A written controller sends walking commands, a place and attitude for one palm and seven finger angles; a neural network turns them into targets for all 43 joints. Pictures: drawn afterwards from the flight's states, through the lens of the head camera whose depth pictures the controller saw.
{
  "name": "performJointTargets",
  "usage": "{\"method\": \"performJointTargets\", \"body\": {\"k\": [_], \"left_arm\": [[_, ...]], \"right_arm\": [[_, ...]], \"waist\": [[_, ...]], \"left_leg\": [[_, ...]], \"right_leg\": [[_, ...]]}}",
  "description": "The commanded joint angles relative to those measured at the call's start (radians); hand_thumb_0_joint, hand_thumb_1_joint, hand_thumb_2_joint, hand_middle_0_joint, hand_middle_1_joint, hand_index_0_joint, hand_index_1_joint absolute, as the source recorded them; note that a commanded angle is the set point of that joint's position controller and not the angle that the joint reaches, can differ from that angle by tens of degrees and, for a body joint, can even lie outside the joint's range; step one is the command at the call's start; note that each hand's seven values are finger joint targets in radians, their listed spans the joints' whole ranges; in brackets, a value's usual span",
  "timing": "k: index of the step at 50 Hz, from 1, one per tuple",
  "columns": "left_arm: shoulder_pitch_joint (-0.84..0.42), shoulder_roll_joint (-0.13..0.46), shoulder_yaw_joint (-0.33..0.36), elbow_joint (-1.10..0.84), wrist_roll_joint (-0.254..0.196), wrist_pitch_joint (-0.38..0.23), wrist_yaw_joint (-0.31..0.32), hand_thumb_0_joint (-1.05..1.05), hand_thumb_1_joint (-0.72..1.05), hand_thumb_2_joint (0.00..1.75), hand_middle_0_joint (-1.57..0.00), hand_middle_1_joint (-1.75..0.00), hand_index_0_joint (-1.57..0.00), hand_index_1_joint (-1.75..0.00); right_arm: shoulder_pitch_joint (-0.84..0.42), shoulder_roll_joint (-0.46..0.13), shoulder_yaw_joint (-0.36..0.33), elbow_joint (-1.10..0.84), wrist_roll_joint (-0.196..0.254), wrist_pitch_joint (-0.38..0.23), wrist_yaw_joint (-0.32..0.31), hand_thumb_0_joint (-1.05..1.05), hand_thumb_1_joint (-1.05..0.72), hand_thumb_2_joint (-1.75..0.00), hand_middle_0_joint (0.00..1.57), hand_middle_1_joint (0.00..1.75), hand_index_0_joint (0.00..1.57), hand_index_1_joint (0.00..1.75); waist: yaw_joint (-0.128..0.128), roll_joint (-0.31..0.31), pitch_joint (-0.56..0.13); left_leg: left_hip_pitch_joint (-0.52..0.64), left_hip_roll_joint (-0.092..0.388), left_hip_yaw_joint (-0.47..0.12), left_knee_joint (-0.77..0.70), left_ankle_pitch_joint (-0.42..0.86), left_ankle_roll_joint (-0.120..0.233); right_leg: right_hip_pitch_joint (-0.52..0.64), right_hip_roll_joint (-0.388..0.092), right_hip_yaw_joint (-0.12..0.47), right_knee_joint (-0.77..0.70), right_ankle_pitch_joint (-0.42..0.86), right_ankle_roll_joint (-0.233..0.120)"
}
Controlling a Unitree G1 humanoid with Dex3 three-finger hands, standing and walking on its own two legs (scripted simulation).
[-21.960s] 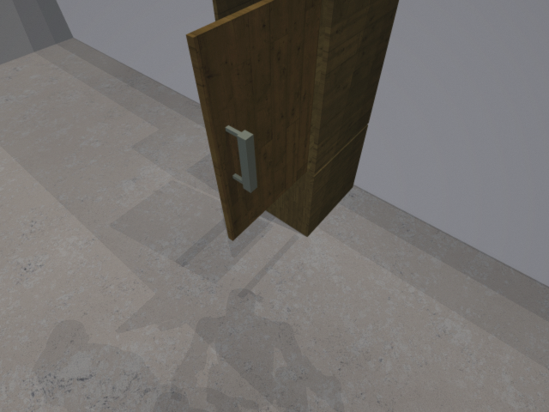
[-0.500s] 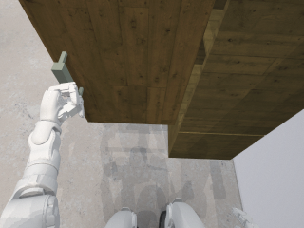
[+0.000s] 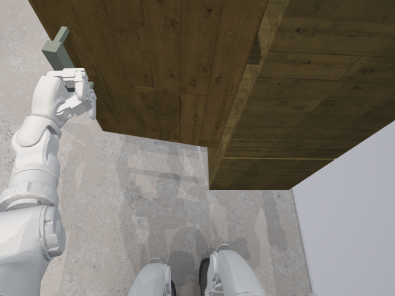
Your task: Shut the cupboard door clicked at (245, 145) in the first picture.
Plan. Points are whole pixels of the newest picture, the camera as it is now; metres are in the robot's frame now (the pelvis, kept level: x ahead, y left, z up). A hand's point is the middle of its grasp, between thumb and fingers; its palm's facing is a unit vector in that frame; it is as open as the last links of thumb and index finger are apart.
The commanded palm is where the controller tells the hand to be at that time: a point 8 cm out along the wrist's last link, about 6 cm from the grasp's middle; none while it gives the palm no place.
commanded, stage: push the door shut along its arc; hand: left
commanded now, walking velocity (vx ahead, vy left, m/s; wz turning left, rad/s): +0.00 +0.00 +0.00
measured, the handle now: (74, 70) +0.56 +0.23 +0.05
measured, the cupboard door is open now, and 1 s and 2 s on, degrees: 81 62 55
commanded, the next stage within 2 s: pull the fist back off the door in 1.28 s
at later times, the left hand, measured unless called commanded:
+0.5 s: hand (99, 77) +0.53 +0.18 +0.06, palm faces -0.29 -0.96 -0.01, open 3.1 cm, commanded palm +0.54 +0.20 +0.05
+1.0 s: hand (132, 55) +0.60 +0.12 +0.05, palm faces -0.40 -0.92 -0.01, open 2.9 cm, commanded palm +0.61 +0.14 +0.05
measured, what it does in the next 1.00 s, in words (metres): stands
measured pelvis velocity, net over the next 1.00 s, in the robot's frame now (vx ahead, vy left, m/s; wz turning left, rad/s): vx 0.03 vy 0.02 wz -0.06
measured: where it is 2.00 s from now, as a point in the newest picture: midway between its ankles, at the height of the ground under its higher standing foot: outside the picture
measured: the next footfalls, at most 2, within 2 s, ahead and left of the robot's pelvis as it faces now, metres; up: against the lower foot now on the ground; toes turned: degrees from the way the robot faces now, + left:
none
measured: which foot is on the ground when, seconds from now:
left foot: down 0.00-1.00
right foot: down 0.00-1.00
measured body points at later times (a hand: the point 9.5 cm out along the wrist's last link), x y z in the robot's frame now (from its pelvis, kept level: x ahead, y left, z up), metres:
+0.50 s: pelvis +0.00 +0.01 -0.01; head +0.17 +0.04 +0.41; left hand +0.54 +0.23 +0.06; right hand +0.00 -0.26 -0.11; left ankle -0.01 +0.07 -0.65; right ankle +0.06 -0.09 -0.65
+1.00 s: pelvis +0.03 +0.02 -0.02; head +0.22 +0.03 +0.38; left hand +0.62 +0.17 +0.06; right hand -0.03 -0.24 -0.11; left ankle -0.01 +0.07 -0.65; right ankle +0.06 -0.09 -0.65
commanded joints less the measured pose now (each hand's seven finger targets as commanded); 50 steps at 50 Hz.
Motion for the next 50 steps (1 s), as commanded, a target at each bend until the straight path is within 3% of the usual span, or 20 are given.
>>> {"method": "performJointTargets", "body": {"k": [1, 3, 5, 8, 10, 12, 14, 16, 20, 23, 26, 28, 33, 36, 40, 43, 45, 47, 48, 50], "left_arm": [[-0.540, 0.213, -0.005, -0.206, 0.013, -0.057, -0.011, 0.00, 0.90, 0.90, -1.30, -1.50, -1.30, -1.50], [-0.547, 0.228, -0.001, -0.190, 0.022, -0.053, -0.019, 0.00, 0.90, 0.90, -1.30, -1.50, -1.30, -1.50], [-0.580, 0.230, -0.011, -0.178, 0.029, -0.046, -0.022, 0.00, 0.90, 0.90, -1.30, -1.50, -1.30, -1.50], [-0.593, 0.250, 0.003, -0.187, 0.028, -0.041, -0.040, 0.00, 0.90, 0.90, -1.30, -1.50, -1.30, -1.50], [-0.568, 0.264, 0.022, -0.156, 0.024, -0.024, -0.048, 0.00, 0.90, 0.90, -1.30, -1.50, -1.30, -1.50], [-0.617, 0.228, -0.016, -0.148, 0.018, -0.015, -0.056, 0.00, 0.90, 0.90, -1.30, -1.50, -1.30, -1.50], [-0.649, 0.268, 0.009, -0.150, 0.030, -0.006, -0.052, 0.00, 0.90, 0.90, -1.30, -1.50, -1.30, -1.50], [-0.633, 0.292, 0.027, -0.105, 0.038, 0.006, -0.048, 0.00, 0.90, 0.90, -1.30, -1.50, -1.30, -1.50], [-0.688, 0.270, -0.008, -0.116, 0.051, 0.009, -0.063, 0.00, 0.90, 0.90, -1.30, -1.50, -1.30, -1.50], [-0.737, 0.259, -0.031, -0.100, 0.056, 0.023, -0.071, 0.00, 0.90, 0.90, -1.30, -1.50, -1.30, -1.50], [-0.781, 0.246, -0.047, -0.066, 0.068, 0.046, -0.067, 0.00, 0.90, 0.90, -1.30, -1.50, -1.30, -1.50], [-0.830, 0.257, -0.045, -0.097, 0.069, 0.046, -0.071, 0.00, 0.90, 0.90, -1.30, -1.50, -1.30, -1.50], [-0.858, 0.236, -0.056, -0.078, 0.080, 0.070, -0.064, 0.00, 0.90, 0.90, -1.30, -1.50, -1.30, -1.50], [-0.884, 0.251, -0.046, -0.033, 0.100, 0.093, -0.042, 0.00, 0.90, 0.90, -1.30, -1.50, -1.30, -1.50], [-0.911, 0.330, 0.009, -0.029, 0.118, 0.097, -0.024, 0.00, 0.90, 0.90, -1.30, -1.50, -1.30, -1.50], [-0.886, 0.382, 0.046, -0.056, 0.132, 0.090, -0.023, 0.00, 0.90, 0.90, -1.30, -1.50, -1.30, -1.50], [-0.887, 0.367, 0.028, -0.067, 0.142, 0.094, -0.026, 0.00, 0.90, 0.90, -1.30, -1.50, -1.30, -1.50], [-0.896, 0.312, -0.011, -0.058, 0.136, 0.104, -0.033, 0.00, 0.90, 0.90, -1.30, -1.50, -1.30, -1.50], [-0.896, 0.335, 0.001, -0.064, 0.139, 0.113, -0.037, 0.00, 0.90, 0.90, -1.30, -1.50, -1.30, -1.50], [-0.911, 0.315, -0.015, -0.075, 0.135, 0.130, -0.048, 0.00, 0.90, 0.90, -1.30, -1.50, -1.30, -1.50]], "right_arm": [[0.145, -0.177, -0.056, -0.057, -0.003, -0.018, -0.015, 0.00, -0.90, -0.90, 0.20, 0.30, 0.20, 0.30], [0.157, -0.183, -0.057, -0.053, -0.006, -0.017, -0.012, 0.00, -0.90, -0.90, 0.20, 0.30, 0.20, 0.30], [0.164, -0.186, -0.056, -0.050, -0.007, -0.015, -0.012, 0.00, -0.90, -0.90, 0.20, 0.30, 0.20, 0.30], [0.181, -0.193, -0.060, -0.047, -0.011, -0.012, -0.010, 0.00, -0.90, -0.90, 0.20, 0.30, 0.20, 0.30], [0.186, -0.193, -0.058, -0.049, -0.011, -0.006, -0.009, 0.00, -0.90, -0.90, 0.20, 0.30, 0.20, 0.30], [0.186, -0.190, -0.054, -0.053, -0.007, -0.007, -0.010, 0.00, -0.90, -0.90, 0.20, 0.30, 0.20, 0.30], [0.195, -0.196, -0.056, -0.047, -0.012, -0.006, -0.010, 0.00, -0.90, -0.90, 0.20, 0.30, 0.20, 0.30], [0.202, -0.198, -0.052, -0.048, -0.013, -0.003, -0.010, 0.00, -0.90, -0.90, 0.20, 0.30, 0.20, 0.30], [0.211, -0.200, -0.053, -0.045, -0.018, -0.004, -0.009, 0.00, -0.90, -0.90, 0.20, 0.30, 0.20, 0.30], [0.220, -0.204, -0.052, -0.034, -0.020, -0.003, -0.011, 0.00, -0.90, -0.90, 0.20, 0.30, 0.20, 0.30], [0.233, -0.209, -0.053, -0.025, -0.024, -0.002, -0.014, 0.00, -0.90, -0.90, 0.20, 0.30, 0.20, 0.30], [0.244, -0.210, -0.055, -0.021, -0.025, -0.005, -0.016, 0.00, -0.90, -0.90, 0.20, 0.30, 0.20, 0.30], [0.261, -0.212, -0.056, -0.006, -0.032, -0.004, -0.018, 0.00, -0.90, -0.90, 0.20, 0.30, 0.20, 0.30], [0.274, -0.212, -0.053, -0.006, -0.037, -0.003, -0.017, 0.00, -0.90, -0.90, 0.20, 0.30, 0.20, 0.30], [0.284, -0.211, -0.045, -0.015, -0.043, -0.006, -0.019, 0.00, -0.90, -0.90, 0.20, 0.30, 0.20, 0.30], [0.291, -0.205, -0.041, -0.029, -0.045, -0.008, -0.014, 0.00, -0.90, -0.90, 0.20, 0.30, 0.20, 0.30], [0.295, -0.203, -0.043, -0.031, -0.046, -0.007, -0.014, 0.00, -0.90, -0.90, 0.20, 0.30, 0.20, 0.30], [0.302, -0.197, -0.047, -0.026, -0.041, -0.006, -0.015, 0.00, -0.90, -0.90, 0.20, 0.30, 0.20, 0.30], [0.305, -0.203, -0.047, -0.023, -0.043, -0.004, -0.015, 0.00, -0.90, -0.90, 0.20, 0.30, 0.20, 0.30], [0.311, -0.203, -0.053, -0.015, -0.043, -0.005, -0.015, 0.00, -0.90, -0.90, 0.20, 0.30, 0.20, 0.30]], "waist": [[-0.068, 0.112, -0.469], [-0.067, 0.135, -0.486], [-0.082, 0.129, -0.484], [-0.076, 0.177, -0.557], [-0.075, 0.145, -0.535], [-0.095, 0.146, -0.505], [-0.099, 0.154, -0.513], [-0.103, 0.126, -0.490], [-0.114, 0.181, -0.530], [-0.127, 0.219, -0.522], [-0.157, 0.191, -0.504], [-0.156, 0.226, -0.564], [-0.164, 0.263, -0.572], [-0.186, 0.203, -0.533], [-0.181, 0.236, -0.575], [-0.155, 0.282, -0.645], [-0.170, 0.257, -0.642], [-0.185, 0.248, -0.616], [-0.178, 0.247, -0.625], [-0.183, 0.258, -0.642]], "left_leg": [[0.208, 0.022, -0.128, -0.143, 0.348, -0.037], [0.250, 0.026, -0.136, -0.137, 0.381, -0.042], [0.239, 0.027, -0.140, -0.129, 0.376, -0.039], [0.316, 0.033, -0.153, -0.120, 0.460, -0.049], [0.291, 0.034, -0.150, -0.117, 0.464, -0.046], [0.278, 0.033, -0.154, -0.114, 0.447, -0.043], [0.275, 0.037, -0.153, -0.107, 0.434, -0.042], [0.231, 0.035, -0.146, -0.104, 0.413, -0.037], [0.291, 0.041, -0.164, -0.088, 0.467, -0.047], [0.336, 0.051, -0.186, -0.082, 0.510, -0.062], [0.312, 0.052, -0.191, -0.068, 0.487, -0.055], [0.373, 0.059, -0.213, -0.062, 0.565, -0.070], [0.448, 0.077, -0.252, -0.051, 0.656, -0.092], [0.360, 0.066, -0.232, -0.042, 0.581, -0.073], [0.337, 0.062, -0.213, -0.022, 0.612, -0.070], [0.370, 0.063, -0.209, -0.010, 0.706, -0.077], [0.364, 0.068, -0.205, -0.006, 0.714, -0.070], [0.361, 0.067, -0.201, -0.004, 0.718, -0.064], [0.359, 0.069, -0.198, -0.006, 0.714, -0.064], [0.382, 0.069, -0.201, -0.012, 0.720, -0.061]], "right_leg": [[0.284, 0.013, 0.136, -0.092, 0.172, 0.027], [0.256, 0.020, 0.129, -0.088, 0.175, 0.023], [0.242, 0.020, 0.129, -0.086, 0.170, 0.024], [0.228, 0.024, 0.120, -0.074, 0.206, 0.019], [0.240, 0.025, 0.117, -0.076, 0.216, 0.021], [0.212, 0.029, 0.112, -0.072, 0.204, 0.019], [0.201, 0.029, 0.115, -0.074, 0.192, 0.022], [0.210, 0.031, 0.118, -0.076, 0.187, 0.022], [0.157, 0.033, 0.106, -0.057, 0.192, 0.020], [0.090, 0.037, 0.093, -0.050, 0.176, 0.019], [0.057, 0.039, 0.089, -0.047, 0.168, 0.022], [0.041, 0.039, 0.082, -0.031, 0.186, 0.021], [-0.043, 0.038, 0.067, -0.017, 0.190, 0.021], [-0.019, 0.044, 0.067, -0.019, 0.184, 0.023], [0.014, 0.047, 0.073, -0.002, 0.216, 0.019], [0.049, 0.048, 0.076, 0.014, 0.268, 0.018], [0.061, 0.049, 0.078, 0.011, 0.292, 0.023], [0.047, 0.053, 0.076, 0.007, 0.302, 0.025], [0.062, 0.052, 0.079, 0.001, 0.305, 0.026], [0.069, 0.053, 0.077, -0.006, 0.315, 0.026]]}}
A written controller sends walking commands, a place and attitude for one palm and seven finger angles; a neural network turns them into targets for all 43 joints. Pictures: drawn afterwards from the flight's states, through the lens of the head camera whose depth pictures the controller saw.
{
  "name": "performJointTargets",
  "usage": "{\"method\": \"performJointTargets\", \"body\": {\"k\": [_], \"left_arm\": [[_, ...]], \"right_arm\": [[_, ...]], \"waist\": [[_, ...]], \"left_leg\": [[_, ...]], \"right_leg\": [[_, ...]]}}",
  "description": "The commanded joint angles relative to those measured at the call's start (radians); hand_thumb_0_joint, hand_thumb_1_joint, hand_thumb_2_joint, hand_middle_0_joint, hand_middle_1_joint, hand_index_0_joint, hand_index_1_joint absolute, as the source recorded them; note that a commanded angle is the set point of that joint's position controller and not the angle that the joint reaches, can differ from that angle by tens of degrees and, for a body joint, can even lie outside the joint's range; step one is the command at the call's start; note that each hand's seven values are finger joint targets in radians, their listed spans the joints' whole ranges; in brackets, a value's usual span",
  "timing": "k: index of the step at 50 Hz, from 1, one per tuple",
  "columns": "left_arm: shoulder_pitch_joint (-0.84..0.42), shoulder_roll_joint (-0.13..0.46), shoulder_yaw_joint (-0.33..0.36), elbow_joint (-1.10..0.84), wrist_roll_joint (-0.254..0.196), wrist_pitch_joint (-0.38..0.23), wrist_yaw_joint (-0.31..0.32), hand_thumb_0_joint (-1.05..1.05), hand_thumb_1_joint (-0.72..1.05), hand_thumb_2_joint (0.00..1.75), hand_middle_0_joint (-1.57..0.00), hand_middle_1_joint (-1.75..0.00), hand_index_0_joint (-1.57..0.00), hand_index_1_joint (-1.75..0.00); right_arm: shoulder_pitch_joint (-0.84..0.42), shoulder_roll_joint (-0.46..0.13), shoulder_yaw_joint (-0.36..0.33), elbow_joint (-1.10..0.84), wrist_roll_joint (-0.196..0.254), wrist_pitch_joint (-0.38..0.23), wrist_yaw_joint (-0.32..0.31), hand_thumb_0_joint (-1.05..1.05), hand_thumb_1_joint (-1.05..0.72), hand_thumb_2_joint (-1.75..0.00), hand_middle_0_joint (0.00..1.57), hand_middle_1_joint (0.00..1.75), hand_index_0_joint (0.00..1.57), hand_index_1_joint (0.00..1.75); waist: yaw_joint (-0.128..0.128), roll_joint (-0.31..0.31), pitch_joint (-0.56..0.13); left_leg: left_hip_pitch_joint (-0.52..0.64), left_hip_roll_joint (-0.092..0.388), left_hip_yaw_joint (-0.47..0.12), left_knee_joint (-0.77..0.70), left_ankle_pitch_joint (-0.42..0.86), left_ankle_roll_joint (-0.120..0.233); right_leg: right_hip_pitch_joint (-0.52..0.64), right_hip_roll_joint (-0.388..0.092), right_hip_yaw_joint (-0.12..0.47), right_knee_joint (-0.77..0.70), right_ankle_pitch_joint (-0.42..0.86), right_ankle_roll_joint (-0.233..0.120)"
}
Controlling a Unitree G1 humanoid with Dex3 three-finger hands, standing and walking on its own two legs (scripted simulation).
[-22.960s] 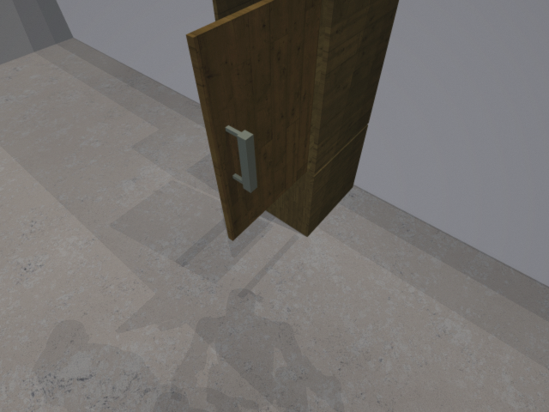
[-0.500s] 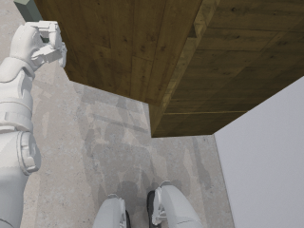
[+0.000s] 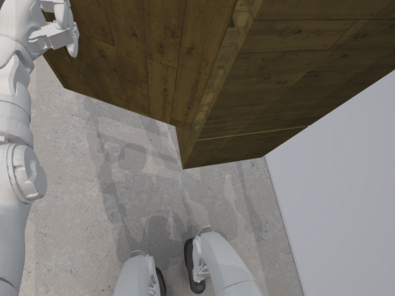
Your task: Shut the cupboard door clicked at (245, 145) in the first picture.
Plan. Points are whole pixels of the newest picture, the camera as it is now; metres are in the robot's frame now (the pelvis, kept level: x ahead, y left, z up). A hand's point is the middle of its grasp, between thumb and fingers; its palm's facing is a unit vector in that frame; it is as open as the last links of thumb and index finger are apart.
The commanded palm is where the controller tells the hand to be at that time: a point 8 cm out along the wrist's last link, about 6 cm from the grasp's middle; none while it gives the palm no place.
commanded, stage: push the door shut along its arc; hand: left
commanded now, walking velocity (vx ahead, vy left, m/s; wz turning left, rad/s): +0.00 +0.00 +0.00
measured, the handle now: (9, 4) +0.63 +0.22 +0.07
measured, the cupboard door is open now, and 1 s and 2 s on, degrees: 62 55 55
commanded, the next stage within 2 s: pull the fist back off the door in 0.28 s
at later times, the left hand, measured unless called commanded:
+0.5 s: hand (74, 13) +0.61 +0.12 +0.07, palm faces -0.07 -0.99 +0.14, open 3.1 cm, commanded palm +0.59 +0.13 +0.08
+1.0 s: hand (86, 47) +0.55 +0.11 +0.07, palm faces +0.04 -1.00 -0.05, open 3.1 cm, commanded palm +0.51 +0.15 +0.08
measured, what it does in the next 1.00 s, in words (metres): stands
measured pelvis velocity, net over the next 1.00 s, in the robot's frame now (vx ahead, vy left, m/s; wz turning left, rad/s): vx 0.00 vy -0.02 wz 0.00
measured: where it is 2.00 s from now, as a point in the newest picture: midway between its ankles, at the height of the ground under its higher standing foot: (177, 290)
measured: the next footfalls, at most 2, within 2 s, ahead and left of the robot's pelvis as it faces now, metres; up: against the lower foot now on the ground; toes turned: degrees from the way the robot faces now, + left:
none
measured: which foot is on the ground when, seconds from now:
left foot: down 0.00-1.00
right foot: down 0.00-1.00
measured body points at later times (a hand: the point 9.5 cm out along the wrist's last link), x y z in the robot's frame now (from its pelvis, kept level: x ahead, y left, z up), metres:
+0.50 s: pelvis +0.01 -0.01 +0.00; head +0.22 +0.02 +0.39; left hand +0.61 +0.18 +0.07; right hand -0.02 -0.28 -0.09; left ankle -0.04 +0.05 -0.63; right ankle +0.04 -0.11 -0.63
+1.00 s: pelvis +0.00 -0.02 +0.02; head +0.16 -0.02 +0.44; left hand +0.54 +0.16 +0.07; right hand -0.05 -0.27 -0.08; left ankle -0.04 +0.06 -0.63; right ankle +0.04 -0.11 -0.63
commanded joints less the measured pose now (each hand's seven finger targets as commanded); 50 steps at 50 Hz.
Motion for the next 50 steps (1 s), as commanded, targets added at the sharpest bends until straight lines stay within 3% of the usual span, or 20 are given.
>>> {"method": "performJointTargets", "body": {"k": [1, 6, 9, 14, 16, 19, 20, 21, 23, 25, 27, 29, 32, 33, 36, 39, 41, 44, 47, 50], "left_arm": [[-0.508, 0.145, -0.013, -0.210, -0.022, -0.027, -0.017, 0.00, 0.90, 0.90, -1.30, -1.50, -1.30, -1.50], [-0.582, 0.150, -0.029, -0.171, -0.024, -0.003, -0.025, 0.00, 0.90, 0.90, -1.30, -1.50, -1.30, -1.50], [-0.596, 0.125, -0.051, -0.177, -0.029, -0.008, -0.027, 0.00, 0.90, 0.90, -1.30, -1.50, -1.30, -1.50], [-0.649, 0.078, -0.092, -0.167, -0.030, -0.002, -0.032, 0.00, 0.90, 0.90, -1.30, -1.50, -1.30, -1.50], [-0.675, 0.096, -0.088, -0.166, -0.025, 0.006, -0.029, 0.00, 0.90, 0.90, -1.30, -1.50, -1.30, -1.50], [-0.702, 0.070, -0.109, -0.160, -0.019, 0.012, -0.027, 0.00, 0.90, 0.90, -1.30, -1.50, -1.30, -1.50], [-0.690, 0.161, 0.159, -0.155, -0.098, 0.030, 0.176, 0.00, 0.90, 0.90, -1.30, -1.50, -1.30, -1.50], [-0.623, 0.106, 0.099, -0.125, -0.067, 0.036, 0.268, 0.00, 0.90, 0.90, -1.30, -1.50, -1.30, -1.50], [-0.562, 0.027, 0.104, -0.158, -0.061, 0.013, 0.374, 0.00, 0.90, 0.90, -1.30, -1.50, -1.30, -1.50], [-0.553, -0.016, 0.096, -0.260, -0.015, -0.067, 0.503, 0.00, 0.90, 0.90, -1.30, -1.50, -1.30, -1.50], [-0.561, -0.058, 0.016, -0.326, 0.080, -0.158, 0.563, 0.00, 0.90, 0.90, -1.30, -1.50, -1.30, -1.50], [-0.540, -0.062, -0.019, -0.321, 0.121, -0.193, 0.555, 0.00, 0.90, 0.90, -1.30, -1.50, -1.30, -1.50], [-0.515, 0.029, 0.054, -0.280, 0.093, -0.178, 0.508, 0.00, 0.90, 0.90, -1.30, -1.50, -1.30, -1.50], [-0.501, 0.028, 0.065, -0.246, 0.075, -0.164, 0.498, 0.00, 0.90, 0.90, -1.30, -1.50, -1.30, -1.50], [-0.419, 0.064, 0.123, -0.185, 0.052, -0.157, 0.499, 0.00, 0.90, 0.90, -1.30, -1.50, -1.30, -1.50], [-0.334, 0.096, 0.161, -0.182, 0.055, -0.208, 0.513, 0.00, 0.90, 0.90, -1.30, -1.50, -1.30, -1.50], [-0.268, 0.067, 0.140, -0.173, 0.057, -0.238, 0.513, 0.00, 0.90, 0.90, -1.30, -1.50, -1.30, -1.50], [-0.164, 0.023, 0.101, -0.152, 0.061, -0.258, 0.488, 0.00, 0.90, 0.90, -1.30, -1.50, -1.30, -1.50], [-0.150, -0.056, 0.048, -0.134, 0.027, -0.243, 0.453, 0.00, 0.90, 0.90, -1.30, -1.50, -1.30, -1.50], [-0.222, -0.060, 0.048, -0.209, -0.016, -0.251, 0.435, 0.00, 0.90, 0.90, -1.30, -1.50, -1.30, -1.50]], "right_arm": [[0.232, -0.229, -0.086, -0.003, -0.002, -0.008, -0.021, 0.00, -0.90, -0.90, 0.20, 0.30, 0.20, 0.30], [0.235, -0.225, -0.080, 0.023, -0.005, -0.016, -0.030, 0.00, -0.90, -0.90, 0.20, 0.30, 0.20, 0.30], [0.226, -0.224, -0.080, 0.033, -0.008, -0.021, -0.029, 0.00, -0.90, -0.90, 0.20, 0.30, 0.20, 0.30], [0.215, -0.226, -0.082, 0.058, -0.012, -0.030, -0.028, 0.00, -0.90, -0.90, 0.20, 0.30, 0.20, 0.30], [0.216, -0.229, -0.081, 0.064, -0.011, -0.033, -0.028, 0.00, -0.90, -0.90, 0.20, 0.30, 0.20, 0.30], [0.205, -0.229, -0.082, 0.075, -0.013, -0.036, -0.027, 0.00, -0.90, -0.90, 0.20, 0.30, 0.20, 0.30], [0.297, -0.205, -0.061, 0.024, -0.036, -0.038, -0.011, 0.00, -0.90, -0.90, 0.20, 0.30, 0.20, 0.30], [0.294, -0.198, -0.058, 0.014, -0.038, -0.038, 0.017, 0.00, -0.90, -0.90, 0.20, 0.30, 0.20, 0.30], [0.311, -0.191, -0.073, 0.000, -0.053, -0.028, 0.044, 0.00, -0.90, -0.90, 0.20, 0.30, 0.20, 0.30], [0.330, -0.180, -0.083, -0.017, -0.077, -0.027, 0.079, 0.00, -0.90, -0.90, 0.20, 0.30, 0.20, 0.30], [0.331, -0.181, -0.096, -0.011, -0.092, -0.022, 0.112, 0.00, -0.90, -0.90, 0.20, 0.30, 0.20, 0.30], [0.328, -0.191, -0.108, 0.005, -0.088, 0.000, 0.130, 0.00, -0.90, -0.90, 0.20, 0.30, 0.20, 0.30], [0.333, -0.199, -0.108, -0.009, -0.068, 0.027, 0.117, 0.00, -0.90, -0.90, 0.20, 0.30, 0.20, 0.30], [0.324, -0.190, -0.104, -0.018, -0.058, 0.031, 0.111, 0.00, -0.90, -0.90, 0.20, 0.30, 0.20, 0.30], [0.318, -0.181, -0.095, -0.029, -0.050, 0.037, 0.097, 0.00, -0.90, -0.90, 0.20, 0.30, 0.20, 0.30], [0.297, -0.173, -0.087, -0.039, -0.052, 0.033, 0.096, 0.00, -0.90, -0.90, 0.20, 0.30, 0.20, 0.30], [0.282, -0.167, -0.088, -0.046, -0.051, 0.027, 0.100, 0.00, -0.90, -0.90, 0.20, 0.30, 0.20, 0.30], [0.268, -0.171, -0.095, -0.047, -0.043, 0.026, 0.103, 0.00, -0.90, -0.90, 0.20, 0.30, 0.20, 0.30], [0.258, -0.176, -0.102, -0.048, -0.031, 0.030, 0.099, 0.00, -0.90, -0.90, 0.20, 0.30, 0.20, 0.30], [0.229, -0.180, -0.109, -0.048, -0.024, 0.031, 0.086, 0.00, -0.90, -0.90, 0.20, 0.30, 0.20, 0.30]], "waist": [[-0.045, 0.182, -0.638], [-0.075, 0.172, -0.588], [-0.070, 0.241, -0.612], [-0.094, 0.259, -0.607], [-0.103, 0.241, -0.598], [-0.103, 0.281, -0.620], [-0.055, 0.317, -0.608], [-0.051, 0.296, -0.614], [-0.050, 0.225, -0.652], [-0.033, 0.242, -0.708], [-0.039, 0.286, -0.753], [-0.036, 0.272, -0.759], [-0.027, 0.165, -0.768], [-0.022, 0.140, -0.742], [0.001, 0.093, -0.656], [0.032, 0.081, -0.607], [0.035, 0.049, -0.558], [0.056, 0.062, -0.536], [0.036, 0.028, -0.485], [0.032, 0.031, -0.511]], "left_leg": [[0.545, 0.037, -0.201, -0.115, 0.780, -0.075], [0.461, 0.021, -0.162, -0.098, 0.704, -0.057], [0.520, 0.025, -0.169, -0.086, 0.763, -0.064], [0.539, 0.024, -0.169, -0.062, 0.777, -0.060], [0.499, 0.019, -0.158, -0.055, 0.738, -0.055], [0.536, 0.022, -0.172, -0.042, 0.791, -0.059], [0.453, 0.032, -0.182, -0.063, 0.816, -0.073], [0.438, 0.036, -0.188, -0.078, 0.821, -0.082], [0.473, 0.041, -0.198, -0.075, 0.906, -0.086], [0.482, 0.032, -0.187, -0.072, 0.921, -0.092], [0.548, 0.038, -0.207, -0.055, 0.969, -0.100], [0.557, 0.031, -0.196, -0.077, 0.882, -0.101], [0.416, -0.001, -0.148, -0.131, 0.665, -0.073], [0.360, -0.010, -0.131, -0.148, 0.625, -0.068], [0.290, -0.013, -0.122, -0.184, 0.618, -0.066], [0.253, -0.015, -0.104, -0.186, 0.584, -0.062], [0.198, -0.020, -0.085, -0.192, 0.530, -0.058], [0.217, -0.022, -0.080, -0.208, 0.515, -0.061], [0.228, -0.025, -0.077, -0.222, 0.468, -0.058], [0.243, -0.026, -0.079, -0.227, 0.400, -0.057]], "right_leg": [[0.244, 0.025, 0.071, -0.076, 0.359, 0.003], [0.273, 0.030, 0.077, -0.084, 0.374, -0.001], [0.228, 0.031, 0.071, -0.071, 0.370, -0.008], [0.179, 0.037, 0.065, -0.061, 0.364, -0.009], [0.198, 0.039, 0.067, -0.060, 0.365, -0.009], [0.155, 0.040, 0.059, -0.039, 0.362, -0.011], [0.223, 0.024, 0.075, -0.056, 0.418, -0.009], [0.250, 0.021, 0.078, -0.053, 0.420, -0.003], [0.265, 0.019, 0.078, -0.044, 0.470, 0.009], [0.316, 0.012, 0.089, -0.048, 0.533, 0.013], [0.275, 0.009, 0.096, -0.030, 0.536, 0.013], [0.319, 0.012, 0.097, -0.060, 0.505, 0.008], [0.527, 0.016, 0.118, -0.100, 0.520, 0.005], [0.578, 0.014, 0.128, -0.114, 0.532, 0.008], [0.634, 0.013, 0.128, -0.125, 0.556, 0.012], [0.639, 0.010, 0.144, -0.129, 0.539, 0.009], [0.670, 0.006, 0.160, -0.139, 0.533, 0.011], [0.653, 0.004, 0.157, -0.143, 0.505, 0.007], [0.620, 0.004, 0.153, -0.166, 0.447, 0.012], [0.602, -0.001, 0.161, -0.179, 0.366, 0.018]]}}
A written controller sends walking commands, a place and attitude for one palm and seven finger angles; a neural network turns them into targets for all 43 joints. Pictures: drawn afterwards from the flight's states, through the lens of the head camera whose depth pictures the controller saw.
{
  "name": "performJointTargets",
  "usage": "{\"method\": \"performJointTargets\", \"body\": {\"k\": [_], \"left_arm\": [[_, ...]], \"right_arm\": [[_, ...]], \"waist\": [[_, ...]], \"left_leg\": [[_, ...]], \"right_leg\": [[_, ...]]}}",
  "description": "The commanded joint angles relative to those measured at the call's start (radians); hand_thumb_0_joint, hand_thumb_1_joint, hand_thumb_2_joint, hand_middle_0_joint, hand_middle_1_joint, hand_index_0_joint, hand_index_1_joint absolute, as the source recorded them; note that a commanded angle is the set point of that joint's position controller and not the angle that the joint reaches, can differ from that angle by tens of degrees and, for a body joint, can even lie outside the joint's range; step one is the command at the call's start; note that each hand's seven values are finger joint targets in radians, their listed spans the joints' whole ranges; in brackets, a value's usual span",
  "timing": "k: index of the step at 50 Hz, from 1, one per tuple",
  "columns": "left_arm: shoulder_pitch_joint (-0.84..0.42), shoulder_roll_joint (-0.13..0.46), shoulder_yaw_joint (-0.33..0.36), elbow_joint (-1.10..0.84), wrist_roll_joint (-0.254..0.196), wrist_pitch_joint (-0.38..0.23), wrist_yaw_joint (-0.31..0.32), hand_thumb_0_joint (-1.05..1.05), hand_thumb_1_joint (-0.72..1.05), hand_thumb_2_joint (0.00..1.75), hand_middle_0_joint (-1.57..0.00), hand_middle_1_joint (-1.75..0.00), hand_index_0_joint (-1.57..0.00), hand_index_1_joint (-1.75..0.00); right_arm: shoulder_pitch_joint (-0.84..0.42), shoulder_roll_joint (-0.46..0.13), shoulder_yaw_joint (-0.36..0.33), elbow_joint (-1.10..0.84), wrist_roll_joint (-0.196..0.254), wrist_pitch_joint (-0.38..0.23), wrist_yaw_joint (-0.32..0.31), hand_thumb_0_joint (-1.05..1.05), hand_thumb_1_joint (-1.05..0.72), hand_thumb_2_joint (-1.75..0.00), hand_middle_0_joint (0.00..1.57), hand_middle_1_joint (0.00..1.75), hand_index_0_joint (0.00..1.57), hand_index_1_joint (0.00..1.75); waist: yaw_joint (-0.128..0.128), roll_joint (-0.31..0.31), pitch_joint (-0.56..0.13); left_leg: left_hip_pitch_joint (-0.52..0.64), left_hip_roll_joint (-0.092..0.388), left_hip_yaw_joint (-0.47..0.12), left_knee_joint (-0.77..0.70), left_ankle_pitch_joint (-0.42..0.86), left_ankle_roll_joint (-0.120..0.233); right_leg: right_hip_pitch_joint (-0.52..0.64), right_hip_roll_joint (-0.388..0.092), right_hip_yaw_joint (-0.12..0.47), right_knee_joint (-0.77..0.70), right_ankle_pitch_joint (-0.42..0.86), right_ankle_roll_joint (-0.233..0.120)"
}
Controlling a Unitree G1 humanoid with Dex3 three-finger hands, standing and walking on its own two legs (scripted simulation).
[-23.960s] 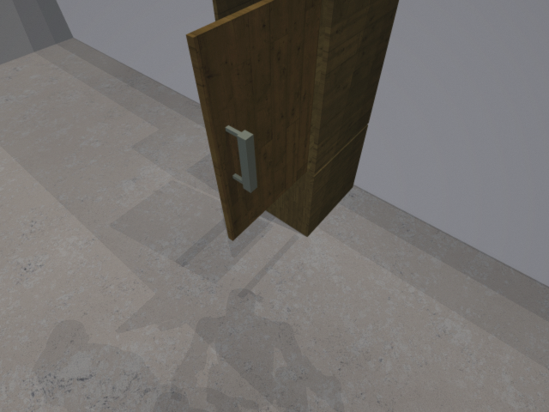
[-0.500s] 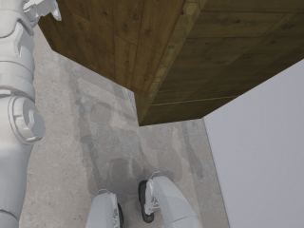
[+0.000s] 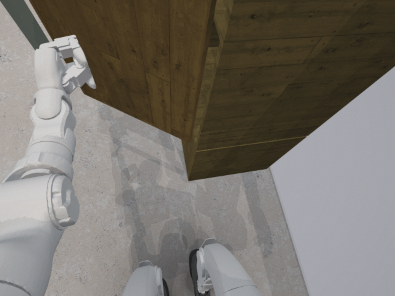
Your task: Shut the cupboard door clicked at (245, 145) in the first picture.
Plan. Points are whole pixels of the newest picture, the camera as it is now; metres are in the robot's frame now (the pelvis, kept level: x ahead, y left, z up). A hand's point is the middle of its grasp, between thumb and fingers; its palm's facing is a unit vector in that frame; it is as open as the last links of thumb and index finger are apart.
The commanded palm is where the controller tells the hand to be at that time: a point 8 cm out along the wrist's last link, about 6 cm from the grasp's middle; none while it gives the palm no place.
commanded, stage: pull the fist back off the door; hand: left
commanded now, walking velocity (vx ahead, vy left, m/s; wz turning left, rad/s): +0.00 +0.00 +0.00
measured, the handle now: (38, 21) +0.67 +0.23 +0.05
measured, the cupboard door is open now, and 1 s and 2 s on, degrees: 55 55 55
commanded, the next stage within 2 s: draw the hand back to the body in 0.26 s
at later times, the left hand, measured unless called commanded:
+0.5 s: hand (80, 82) +0.51 +0.14 +0.06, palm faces +0.05 -1.00 -0.02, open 3.1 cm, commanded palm +0.45 +0.19 +0.08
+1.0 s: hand out of the picture +0.34 +0.20 +0.14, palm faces +0.08 -0.99 -0.15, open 3.1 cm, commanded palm +0.30 +0.26 +0.17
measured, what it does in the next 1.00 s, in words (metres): rises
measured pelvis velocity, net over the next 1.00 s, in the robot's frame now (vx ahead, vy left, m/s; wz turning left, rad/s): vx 0.02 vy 0.02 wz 0.03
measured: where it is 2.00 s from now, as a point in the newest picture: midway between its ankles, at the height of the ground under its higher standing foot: outside the picture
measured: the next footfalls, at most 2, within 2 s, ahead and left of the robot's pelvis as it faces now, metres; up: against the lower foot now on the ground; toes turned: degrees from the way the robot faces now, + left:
none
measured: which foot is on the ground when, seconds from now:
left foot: down 0.00-1.00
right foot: down 0.00-1.00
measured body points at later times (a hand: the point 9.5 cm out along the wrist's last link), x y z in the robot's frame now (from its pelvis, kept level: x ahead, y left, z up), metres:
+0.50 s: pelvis -0.01 +0.01 +0.00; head +0.13 +0.02 +0.42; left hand +0.50 +0.20 +0.06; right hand +0.00 -0.25 -0.12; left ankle -0.04 +0.09 -0.65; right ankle +0.04 -0.08 -0.65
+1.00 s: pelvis +0.02 +0.02 +0.07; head +0.04 +0.01 +0.51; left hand +0.33 +0.25 +0.15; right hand +0.19 -0.22 -0.02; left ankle -0.04 +0.09 -0.65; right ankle +0.04 -0.08 -0.65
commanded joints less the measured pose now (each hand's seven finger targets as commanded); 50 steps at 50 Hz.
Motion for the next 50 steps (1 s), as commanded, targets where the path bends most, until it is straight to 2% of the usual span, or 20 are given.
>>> {"method": "performJointTargets", "body": {"k": [1, 5, 7, 10, 12, 15, 19, 21, 23, 24, 27, 31, 34, 35, 37, 39, 44, 45, 46, 50], "left_arm": [[-0.451, 0.096, -0.042, -0.253, -0.054, -0.080, -0.027, 0.00, 0.90, 0.90, -1.30, -1.50, -1.30, -1.50], [-0.522, 0.103, -0.048, -0.390, -0.058, -0.166, -0.001, 0.00, 0.90, 0.90, -1.30, -1.50, -1.30, -1.50], [-0.508, 0.095, -0.062, -0.359, -0.045, -0.178, 0.014, 0.00, 0.90, 0.90, -1.30, -1.50, -1.30, -1.50], [-0.413, 0.083, -0.064, -0.222, -0.018, -0.139, 0.032, 0.00, 0.90, 0.90, -1.30, -1.50, -1.30, -1.50], [-0.444, 0.129, -0.035, -0.187, -0.007, -0.115, 0.043, 0.00, 0.90, 0.90, -1.30, -1.50, -1.30, -1.50], [-0.444, 0.119, -0.040, -0.154, -0.012, -0.093, 0.045, 0.00, 0.90, 0.90, -1.30, -1.50, -1.30, -1.50], [-0.435, 0.096, -0.044, -0.189, -0.035, -0.128, 0.022, 0.00, 0.90, 0.90, -1.30, -1.50, -1.30, -1.50], [-0.345, 0.164, 0.012, -0.293, -0.045, -0.143, 0.004, 0.00, 0.90, 0.90, -1.30, -1.50, -1.30, -1.50], [-0.252, 0.161, 0.012, -0.416, -0.060, -0.149, -0.017, 0.00, 0.90, 0.90, -1.30, -1.50, -1.30, -1.50], [-0.169, 0.111, -0.023, -0.454, -0.070, -0.131, -0.028, 0.00, 0.90, 0.90, -1.30, -1.50, -1.30, -1.50], [0.006, 0.079, -0.035, -0.569, -0.120, -0.064, -0.046, 0.00, 0.90, 0.90, -1.30, -1.50, -1.30, -1.50], [0.127, 0.013, -0.067, -0.723, -0.172, -0.003, -0.047, 0.00, 0.90, 0.90, -1.30, -1.50, -1.30, -1.50], [0.191, -0.020, -0.103, -0.801, -0.173, -0.009, -0.048, 0.00, 0.90, 0.90, -1.30, -1.50, -1.30, -1.50], [0.226, -0.022, -0.108, -0.796, -0.170, -0.007, -0.051, 0.00, 0.90, 0.90, -1.30, -1.50, -1.30, -1.50], [0.276, -0.030, -0.126, -0.846, -0.164, -0.003, -0.068, 0.00, 0.90, 0.90, -1.30, -1.50, -1.30, -1.50], [0.356, -0.061, -0.162, -0.891, -0.172, 0.015, -0.096, 0.00, 0.90, 0.90, -1.30, -1.50, -1.30, -1.50], [0.520, -0.065, -0.156, -1.052, -0.233, 0.100, -0.145, 0.00, 0.90, 0.90, -1.16, -1.35, -1.16, -1.35], [0.519, -0.011, -0.207, -1.151, -0.120, 0.126, -0.052, 0.00, 0.90, 0.90, -1.13, -1.32, -1.13, -1.32], [0.549, -0.036, -0.207, -1.190, -0.113, 0.155, 0.000, 0.00, 0.90, 0.90, -1.11, -1.29, -1.11, -1.29], [0.664, -0.017, -0.188, -1.300, -0.087, 0.224, 0.080, 0.00, 0.90, 0.90, -1.00, -1.17, -1.00, -1.17]], "right_arm": [[0.166, -0.177, -0.071, -0.028, 0.008, -0.012, -0.028, 0.00, -0.90, -0.90, 0.20, 0.30, 0.20, 0.30], [0.143, -0.181, -0.080, -0.013, -0.001, -0.029, -0.034, 0.00, -0.90, -0.90, 0.20, 0.30, 0.20, 0.30], [0.137, -0.180, -0.079, -0.005, -0.001, -0.030, -0.038, 0.00, -0.90, -0.90, 0.20, 0.30, 0.20, 0.30], [0.117, -0.182, -0.074, 0.001, 0.005, -0.018, -0.039, 0.00, -0.90, -0.90, 0.20, 0.30, 0.20, 0.30], [0.111, -0.185, -0.066, -0.009, 0.007, -0.015, -0.047, 0.00, -0.90, -0.90, 0.20, 0.30, 0.20, 0.30], [0.091, -0.184, -0.060, -0.024, 0.010, -0.018, -0.050, 0.00, -0.90, -0.90, 0.20, 0.30, 0.20, 0.30], [0.085, -0.182, -0.061, -0.032, 0.007, -0.031, -0.049, 0.00, -0.90, -0.90, 0.20, 0.30, 0.20, 0.30], [0.083, -0.186, -0.066, -0.060, 0.012, -0.027, -0.048, 0.00, -0.90, -0.90, 0.20, 0.30, 0.20, 0.30], [0.081, -0.181, -0.074, -0.087, 0.020, -0.022, -0.046, 0.00, -0.90, -0.90, 0.20, 0.30, 0.20, 0.30], [0.076, -0.174, -0.077, -0.102, 0.029, -0.016, -0.042, 0.00, -0.90, -0.90, 0.20, 0.30, 0.20, 0.30], [0.062, -0.167, -0.080, -0.133, 0.054, -0.006, -0.049, 0.00, -0.90, -0.90, 0.20, 0.30, 0.20, 0.30], [0.010, -0.152, -0.080, -0.154, 0.079, -0.012, -0.070, 0.00, -0.90, -0.90, 0.20, 0.30, 0.20, 0.30], [-0.029, -0.140, -0.071, -0.148, 0.081, -0.035, -0.085, 0.00, -0.90, -0.90, 0.20, 0.30, 0.20, 0.30], [-0.035, -0.139, -0.069, -0.143, 0.082, -0.040, -0.088, 0.00, -0.90, -0.90, 0.20, 0.30, 0.20, 0.30], [-0.065, -0.134, -0.068, -0.153, 0.086, -0.053, -0.094, 0.00, -0.90, -0.90, 0.20, 0.30, 0.20, 0.30], [-0.092, -0.125, -0.065, -0.157, 0.093, -0.065, -0.097, 0.00, -0.90, -0.90, 0.20, 0.30, 0.20, 0.30], [-0.173, -0.120, -0.059, -0.195, 0.111, -0.094, -0.114, 0.00, -0.90, -0.90, 0.20, 0.30, 0.20, 0.30], [-0.252, -0.099, -0.071, -0.218, 0.105, -0.073, -0.129, 0.00, -0.90, -0.90, 0.20, 0.30, 0.20, 0.30], [-0.264, -0.089, -0.067, -0.223, 0.100, -0.069, -0.141, 0.00, -0.90, -0.90, 0.20, 0.30, 0.20, 0.30], [-0.301, -0.081, -0.047, -0.212, 0.100, -0.068, -0.171, 0.00, -0.90, -0.90, 0.20, 0.30, 0.20, 0.30]], "waist": [[-0.025, 0.064, -0.516], [-0.004, 0.172, -0.652], [-0.011, 0.154, -0.629], [-0.013, 0.070, -0.504], [-0.017, 0.057, -0.451], [-0.021, 0.024, -0.450], [-0.007, 0.052, -0.532], [0.060, 0.093, -0.648], [0.109, 0.148, -0.768], [0.116, 0.146, -0.768], [0.131, 0.030, -0.678], [0.133, -0.089, -0.469], [0.141, -0.032, -0.351], [0.146, -0.051, -0.309], [0.159, 0.033, -0.280], [0.175, 0.062, -0.288], [0.208, 0.000, -0.263], [0.230, -0.001, -0.282], [0.219, -0.023, -0.233], [0.231, -0.040, -0.164]], "left_leg": [[0.131, -0.008, -0.059, -0.110, 0.340, -0.016], [0.292, -0.003, -0.094, -0.098, 0.422, -0.033], [0.293, -0.004, -0.097, -0.095, 0.434, -0.035], [0.184, -0.008, -0.090, -0.111, 0.350, -0.027], [0.112, -0.016, -0.078, -0.114, 0.293, -0.018], [0.072, -0.018, -0.078, -0.112, 0.250, -0.014], [0.133, -0.014, -0.089, -0.101, 0.318, -0.023], [0.207, -0.013, -0.080, -0.117, 0.400, -0.030], [0.344, -0.006, -0.083, -0.140, 0.544, -0.049], [0.393, 0.001, -0.086, -0.156, 0.600, -0.057], [0.387, 0.006, -0.068, -0.220, 0.612, -0.042], [0.326, -0.004, -0.031, -0.312, 0.456, -0.017], [0.381, -0.002, -0.030, -0.365, 0.419, -0.020], [0.387, 0.001, -0.036, -0.379, 0.410, -0.021], [0.432, -0.003, -0.033, -0.400, 0.401, -0.024], [0.495, 0.004, -0.045, -0.423, 0.455, -0.036], [0.568, 0.014, -0.064, -0.475, 0.537, -0.050], [0.610, 0.006, -0.057, -0.525, 0.526, -0.046], [0.611, 0.009, -0.055, -0.551, 0.483, -0.043], [0.675, 0.020, -0.070, -0.619, 0.508, -0.042]], "right_leg": [[0.471, -0.028, 0.121, -0.095, 0.305, 0.047], [0.412, -0.029, 0.102, -0.059, 0.311, 0.040], [0.399, -0.028, 0.095, -0.052, 0.310, 0.041], [0.399, -0.032, 0.096, -0.068, 0.259, 0.043], [0.415, -0.036, 0.108, -0.078, 0.228, 0.044], [0.419, -0.038, 0.118, -0.081, 0.198, 0.045], [0.416, -0.037, 0.110, -0.055, 0.248, 0.041], [0.502, -0.036, 0.114, -0.046, 0.317, 0.036], [0.560, -0.033, 0.102, -0.046, 0.407, 0.033], [0.567, -0.028, 0.094, -0.064, 0.425, 0.035], [0.676, -0.019, 0.085, -0.130, 0.463, 0.043], [0.770, -0.022, 0.093, -0.226, 0.433, 0.052], [0.745, -0.026, 0.085, -0.261, 0.375, 0.046], [0.737, -0.026, 0.080, -0.271, 0.356, 0.044], [0.731, -0.032, 0.083, -0.289, 0.327, 0.038], [0.743, -0.037, 0.075, -0.296, 0.340, 0.033], [0.802, -0.043, 0.056, -0.331, 0.369, 0.036], [0.871, -0.066, 0.104, -0.375, 0.318, 0.033], [0.884, -0.070, 0.098, -0.402, 0.301, 0.034], [0.948, -0.074, 0.092, -0.459, 0.318, 0.034]]}}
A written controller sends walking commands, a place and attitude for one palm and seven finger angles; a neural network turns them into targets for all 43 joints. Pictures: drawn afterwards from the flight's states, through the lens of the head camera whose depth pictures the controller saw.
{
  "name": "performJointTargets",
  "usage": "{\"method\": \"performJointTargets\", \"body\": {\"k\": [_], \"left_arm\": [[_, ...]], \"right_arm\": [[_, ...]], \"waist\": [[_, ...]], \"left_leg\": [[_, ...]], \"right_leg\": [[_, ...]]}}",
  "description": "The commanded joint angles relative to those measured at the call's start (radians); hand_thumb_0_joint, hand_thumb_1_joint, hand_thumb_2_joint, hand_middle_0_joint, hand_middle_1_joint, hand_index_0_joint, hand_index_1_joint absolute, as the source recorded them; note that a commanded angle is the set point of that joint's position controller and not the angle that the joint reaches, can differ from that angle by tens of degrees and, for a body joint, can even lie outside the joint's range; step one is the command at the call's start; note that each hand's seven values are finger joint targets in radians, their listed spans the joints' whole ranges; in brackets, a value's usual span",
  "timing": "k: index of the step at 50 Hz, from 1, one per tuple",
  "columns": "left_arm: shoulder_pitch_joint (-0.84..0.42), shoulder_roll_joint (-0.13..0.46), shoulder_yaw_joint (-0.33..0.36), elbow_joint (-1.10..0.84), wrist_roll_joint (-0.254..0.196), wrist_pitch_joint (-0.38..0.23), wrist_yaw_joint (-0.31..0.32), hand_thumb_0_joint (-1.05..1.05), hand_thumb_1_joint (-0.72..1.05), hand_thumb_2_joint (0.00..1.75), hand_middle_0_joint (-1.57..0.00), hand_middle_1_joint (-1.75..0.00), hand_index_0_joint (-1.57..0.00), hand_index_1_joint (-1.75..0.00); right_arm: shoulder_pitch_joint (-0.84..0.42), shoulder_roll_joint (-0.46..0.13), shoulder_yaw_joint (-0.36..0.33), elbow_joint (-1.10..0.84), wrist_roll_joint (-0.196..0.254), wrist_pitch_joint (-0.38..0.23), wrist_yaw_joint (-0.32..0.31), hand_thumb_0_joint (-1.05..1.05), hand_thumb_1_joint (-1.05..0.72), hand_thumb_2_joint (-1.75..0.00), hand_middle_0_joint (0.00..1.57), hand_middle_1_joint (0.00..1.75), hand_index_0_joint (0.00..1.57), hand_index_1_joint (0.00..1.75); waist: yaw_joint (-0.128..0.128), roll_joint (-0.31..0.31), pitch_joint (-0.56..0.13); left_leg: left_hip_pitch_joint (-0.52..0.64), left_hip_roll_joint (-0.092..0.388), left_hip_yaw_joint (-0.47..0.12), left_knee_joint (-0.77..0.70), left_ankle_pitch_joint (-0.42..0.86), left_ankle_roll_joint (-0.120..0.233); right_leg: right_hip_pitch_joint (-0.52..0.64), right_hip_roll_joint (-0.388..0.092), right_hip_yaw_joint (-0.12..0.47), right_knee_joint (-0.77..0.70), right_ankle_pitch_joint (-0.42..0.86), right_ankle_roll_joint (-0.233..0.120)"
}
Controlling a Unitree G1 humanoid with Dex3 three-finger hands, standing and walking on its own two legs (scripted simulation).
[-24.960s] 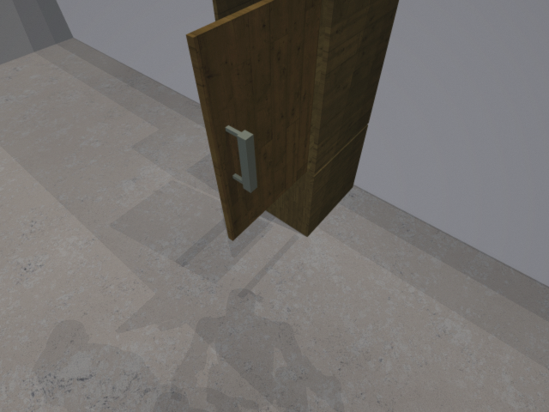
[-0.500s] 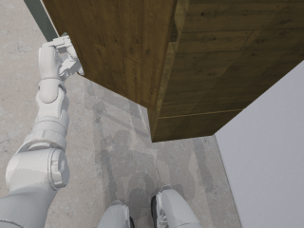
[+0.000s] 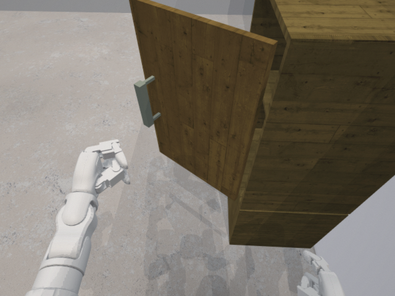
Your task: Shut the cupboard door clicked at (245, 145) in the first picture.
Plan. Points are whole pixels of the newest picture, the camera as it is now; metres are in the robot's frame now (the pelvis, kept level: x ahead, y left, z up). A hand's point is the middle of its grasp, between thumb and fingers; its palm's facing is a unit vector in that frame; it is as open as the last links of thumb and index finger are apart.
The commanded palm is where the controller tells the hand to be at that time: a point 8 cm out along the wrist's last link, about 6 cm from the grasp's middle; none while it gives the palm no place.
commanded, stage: draw the hand back to the body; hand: left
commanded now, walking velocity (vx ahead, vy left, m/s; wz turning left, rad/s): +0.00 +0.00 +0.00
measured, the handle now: (149, 101) +0.66 +0.19 -0.01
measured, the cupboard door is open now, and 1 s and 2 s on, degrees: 55 55 55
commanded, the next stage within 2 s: step back with the hand held close in 0.96 s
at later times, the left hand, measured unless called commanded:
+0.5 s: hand (28, 204) +0.22 +0.25 +0.17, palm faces +0.41 -0.83 -0.37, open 5.5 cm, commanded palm +0.16 +0.29 +0.19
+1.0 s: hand (15, 222) +0.19 +0.25 +0.18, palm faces +0.46 -0.80 -0.39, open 7.4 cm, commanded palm +0.13 +0.28 +0.20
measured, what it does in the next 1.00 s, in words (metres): stands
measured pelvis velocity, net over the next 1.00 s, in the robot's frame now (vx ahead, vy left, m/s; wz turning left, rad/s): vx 0.00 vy -0.02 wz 0.01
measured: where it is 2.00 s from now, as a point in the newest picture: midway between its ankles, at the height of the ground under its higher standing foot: outside the picture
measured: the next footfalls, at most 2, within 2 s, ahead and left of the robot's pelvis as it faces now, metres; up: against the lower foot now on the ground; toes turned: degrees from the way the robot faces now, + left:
none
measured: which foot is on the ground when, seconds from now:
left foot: down 0.00-1.00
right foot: down 0.00-1.00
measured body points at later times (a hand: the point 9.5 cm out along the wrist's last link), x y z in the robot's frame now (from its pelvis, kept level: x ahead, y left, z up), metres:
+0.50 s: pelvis +0.01 +0.00 +0.02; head +0.00 -0.03 +0.47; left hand +0.19 +0.29 +0.19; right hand +0.20 -0.21 -0.07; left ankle -0.05 +0.07 -0.72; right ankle +0.03 -0.10 -0.72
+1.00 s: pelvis +0.00 -0.02 +0.02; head -0.03 -0.04 +0.47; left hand +0.16 +0.28 +0.20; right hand +0.18 -0.24 -0.06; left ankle -0.05 +0.07 -0.72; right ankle +0.03 -0.10 -0.72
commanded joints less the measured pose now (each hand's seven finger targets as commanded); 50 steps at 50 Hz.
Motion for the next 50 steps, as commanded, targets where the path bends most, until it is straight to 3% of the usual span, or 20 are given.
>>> {"method": "performJointTargets", "body": {"k": [1, 3, 4, 8, 12, 16, 24, 29, 30, 33, 38, 42, 44, 47, 50], "left_arm": [[-0.200, 0.171, 0.071, -0.371, 0.031, 0.000, 0.094, 0.00, 0.90, 0.90, -0.97, -1.14, -0.97, -1.14], [-0.143, 0.206, 0.106, -0.433, 0.038, 0.020, 0.112, 0.00, 0.90, 0.90, -0.92, -1.08, -0.92, -1.08], [-0.097, 0.179, 0.089, -0.454, 0.039, 0.032, 0.115, 0.00, 0.90, 0.90, -0.89, -1.05, -0.89, -1.05], [0.003, 0.171, 0.090, -0.566, 0.049, 0.055, 0.126, 0.00, 0.90, 0.90, -0.78, -0.93, -0.78, -0.93], [0.148, 0.182, 0.132, -0.617, 0.051, 0.076, 0.135, 0.00, 0.90, 0.90, -0.67, -0.81, -0.67, -0.81], [0.235, 0.216, 0.199, -0.712, 0.054, 0.080, 0.144, 0.00, 0.90, 0.90, -0.56, -0.69, -0.56, -0.69], [0.418, 0.279, 0.323, -0.867, 0.051, 0.066, 0.162, 0.00, 0.90, 0.90, -0.34, -0.45, -0.34, -0.45], [0.549, 0.310, 0.405, -0.902, 0.042, 0.050, 0.168, 0.00, 0.90, 0.90, -0.20, -0.30, -0.20, -0.30], [0.546, 0.265, 0.363, -0.867, 0.048, 0.050, 0.164, 0.00, 0.90, 0.90, -0.20, -0.30, -0.20, -0.30], [0.490, 0.234, 0.320, -0.827, 0.055, 0.048, 0.165, 0.00, 0.90, 0.90, -0.20, -0.30, -0.20, -0.30], [0.449, 0.269, 0.340, -0.842, 0.057, 0.031, 0.178, 0.00, 0.90, 0.90, -0.20, -0.30, -0.20, -0.30], [0.466, 0.310, 0.375, -0.891, 0.060, 0.025, 0.188, 0.00, 0.90, 0.90, -0.20, -0.30, -0.20, -0.30], [0.476, 0.302, 0.373, -0.899, 0.061, 0.024, 0.190, 0.00, 0.90, 0.90, -0.20, -0.30, -0.20, -0.30], [0.512, 0.298, 0.383, -0.849, 0.057, 0.030, 0.185, 0.00, 0.90, 0.90, -0.20, -0.30, -0.20, -0.30], [0.498, 0.276, 0.367, -0.838, 0.057, 0.028, 0.177, 0.00, 0.90, 0.90, -0.20, -0.30, -0.20, -0.30]], "right_arm": [[-0.066, -0.085, -0.014, -0.126, -0.004, -0.039, -0.036, 0.00, -0.90, -0.90, 0.20, 0.30, 0.20, 0.30], [-0.072, -0.080, -0.007, -0.121, -0.007, -0.043, -0.045, 0.00, -0.90, -0.90, 0.20, 0.30, 0.20, 0.30], [-0.079, -0.074, -0.003, -0.120, -0.010, -0.046, -0.044, 0.00, -0.90, -0.90, 0.20, 0.30, 0.20, 0.30], [-0.101, -0.070, 0.008, -0.114, -0.016, -0.064, -0.037, 0.00, -0.90, -0.90, 0.20, 0.30, 0.20, 0.30], [-0.107, -0.074, 0.007, -0.105, -0.029, -0.074, -0.025, 0.00, -0.90, -0.90, 0.20, 0.30, 0.20, 0.30], [-0.125, -0.067, 0.008, -0.106, -0.037, -0.081, -0.018, 0.00, -0.90, -0.90, 0.20, 0.30, 0.20, 0.30], [-0.148, -0.059, -0.002, -0.091, -0.043, -0.112, -0.012, 0.00, -0.90, -0.90, 0.20, 0.30, 0.20, 0.30], [-0.151, -0.058, -0.013, -0.082, -0.039, -0.129, -0.012, 0.00, -0.90, -0.90, 0.20, 0.30, 0.20, 0.30], [-0.150, -0.058, -0.011, -0.069, -0.040, -0.130, -0.011, 0.00, -0.90, -0.90, 0.20, 0.30, 0.20, 0.30], [-0.145, -0.075, -0.019, -0.054, -0.036, -0.136, -0.013, 0.00, -0.90, -0.90, 0.20, 0.30, 0.20, 0.30], [-0.154, -0.076, -0.023, -0.055, -0.039, -0.154, -0.025, 0.00, -0.90, -0.90, 0.20, 0.30, 0.20, 0.30], [-0.163, -0.072, -0.019, -0.050, -0.043, -0.171, -0.028, 0.00, -0.90, -0.90, 0.20, 0.30, 0.20, 0.30], [-0.166, -0.062, -0.014, -0.049, -0.044, -0.177, -0.029, 0.00, -0.90, -0.90, 0.20, 0.30, 0.20, 0.30], [-0.163, -0.063, -0.015, -0.042, -0.044, -0.176, -0.026, 0.00, -0.90, -0.90, 0.20, 0.30, 0.20, 0.30], [-0.166, -0.060, -0.018, -0.043, -0.040, -0.168, -0.023, 0.00, -0.90, -0.90, 0.20, 0.30, 0.20, 0.30]], "waist": [[0.003, -0.009, -0.187], [0.016, -0.002, -0.203], [0.017, 0.020, -0.179], [0.021, 0.063, -0.121], [0.033, 0.013, -0.083], [0.047, 0.024, -0.077], [0.068, 0.048, -0.042], [0.078, 0.025, -0.004], [0.068, 0.017, 0.047], [0.049, 0.007, 0.108], [0.061, -0.010, 0.041], [0.074, 0.043, -0.009], [0.076, 0.072, 0.007], [0.076, 0.025, 0.061], [0.070, 0.037, 0.086]], "left_leg": [[0.075, 0.077, -0.071, -0.209, 0.393, -0.069], [0.119, 0.077, -0.068, -0.231, 0.463, -0.072], [0.140, 0.078, -0.067, -0.243, 0.489, -0.077], [0.215, 0.089, -0.079, -0.291, 0.570, -0.098], [0.231, 0.091, -0.078, -0.320, 0.602, -0.103], [0.247, 0.089, -0.079, -0.336, 0.625, -0.108], [0.233, 0.082, -0.075, -0.353, 0.563, -0.103], [0.202, 0.080, -0.063, -0.361, 0.474, -0.093], [0.194, 0.080, -0.063, -0.368, 0.446, -0.092], [0.191, 0.082, -0.063, -0.383, 0.333, -0.078], [0.193, 0.071, -0.059, -0.383, 0.256, -0.052], [0.195, 0.063, -0.053, -0.368, 0.299, -0.051], [0.189, 0.061, -0.053, -0.369, 0.317, -0.056], [0.172, 0.065, -0.052, -0.370, 0.327, -0.057], [0.180, 0.068, -0.043, -0.373, 0.308, -0.054]], "right_leg": [[0.339, -0.042, 0.052, -0.123, 0.246, -0.004], [0.401, -0.046, 0.054, -0.148, 0.300, -0.003], [0.407, -0.047, 0.050, -0.161, 0.312, -0.003], [0.425, -0.042, 0.037, -0.215, 0.323, -0.006], [0.475, -0.037, 0.030, -0.251, 0.343, -0.007], [0.508, -0.038, 0.028, -0.264, 0.361, -0.004], [0.528, -0.041, 0.033, -0.284, 0.325, 0.000], [0.519, -0.043, 0.042, -0.297, 0.277, 0.002], [0.484, -0.041, 0.038, -0.303, 0.249, 0.002], [0.420, -0.045, 0.043, -0.324, 0.150, 0.004], [0.452, -0.055, 0.057, -0.331, 0.078, 0.007], [0.499, -0.058, 0.067, -0.326, 0.130, 0.002], [0.502, -0.058, 0.067, -0.321, 0.156, 0.000], [0.483, -0.054, 0.071, -0.334, 0.161, -0.001], [0.458, -0.053, 0.074, -0.342, 0.132, 0.002]]}}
